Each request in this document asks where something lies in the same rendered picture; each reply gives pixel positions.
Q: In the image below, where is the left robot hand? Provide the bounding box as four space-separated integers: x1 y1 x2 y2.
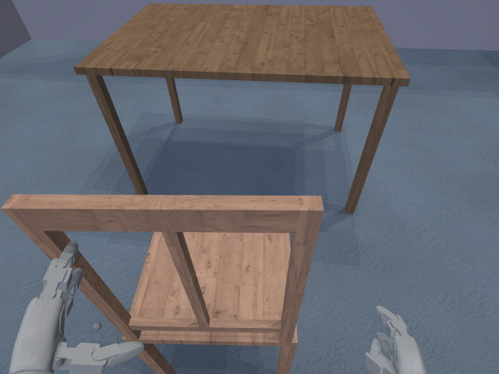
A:
9 241 144 374

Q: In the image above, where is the table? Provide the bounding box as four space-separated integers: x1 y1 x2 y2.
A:
73 3 411 214

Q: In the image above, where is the chair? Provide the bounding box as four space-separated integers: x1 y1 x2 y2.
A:
1 194 324 374

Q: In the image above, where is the right robot hand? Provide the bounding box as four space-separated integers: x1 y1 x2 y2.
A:
366 305 426 374

